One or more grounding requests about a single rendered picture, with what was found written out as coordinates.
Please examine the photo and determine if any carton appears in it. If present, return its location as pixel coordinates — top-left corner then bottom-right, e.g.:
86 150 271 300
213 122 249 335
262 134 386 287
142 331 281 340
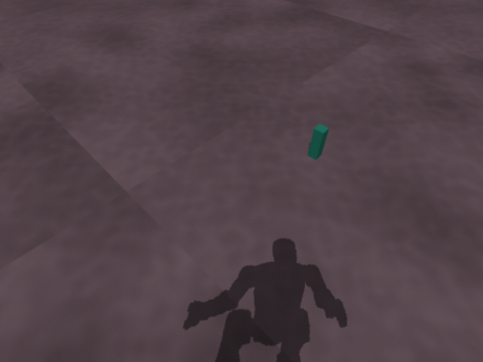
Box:
308 124 329 160

